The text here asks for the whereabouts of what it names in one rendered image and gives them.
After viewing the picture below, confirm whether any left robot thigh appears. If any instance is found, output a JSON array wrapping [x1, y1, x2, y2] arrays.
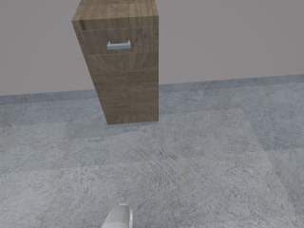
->
[[102, 205, 133, 228]]

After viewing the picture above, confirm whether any drawer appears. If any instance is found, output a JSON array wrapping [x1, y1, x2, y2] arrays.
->
[[80, 26, 155, 56]]

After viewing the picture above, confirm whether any handle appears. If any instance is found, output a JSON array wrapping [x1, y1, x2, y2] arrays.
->
[[107, 40, 131, 50]]

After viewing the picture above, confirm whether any cabinet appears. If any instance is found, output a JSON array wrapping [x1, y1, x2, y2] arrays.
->
[[71, 0, 159, 125]]

